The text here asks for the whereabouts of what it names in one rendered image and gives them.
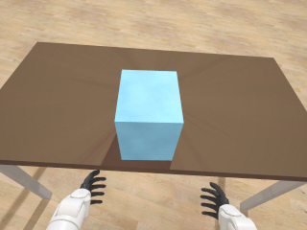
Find table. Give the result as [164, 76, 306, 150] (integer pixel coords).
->
[0, 41, 307, 211]

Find robot left hand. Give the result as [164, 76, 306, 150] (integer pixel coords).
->
[80, 170, 106, 205]

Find carton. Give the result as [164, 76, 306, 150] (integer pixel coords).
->
[114, 69, 184, 161]

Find robot right hand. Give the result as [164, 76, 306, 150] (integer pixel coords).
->
[201, 182, 229, 220]

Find robot right forearm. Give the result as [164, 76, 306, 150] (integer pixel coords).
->
[218, 204, 257, 230]

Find robot left forearm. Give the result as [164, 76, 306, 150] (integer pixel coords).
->
[46, 188, 91, 230]

